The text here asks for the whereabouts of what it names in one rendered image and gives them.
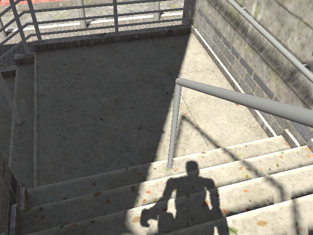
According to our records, stairs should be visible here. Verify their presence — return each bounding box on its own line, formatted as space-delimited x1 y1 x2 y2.
19 135 313 235
0 63 34 192

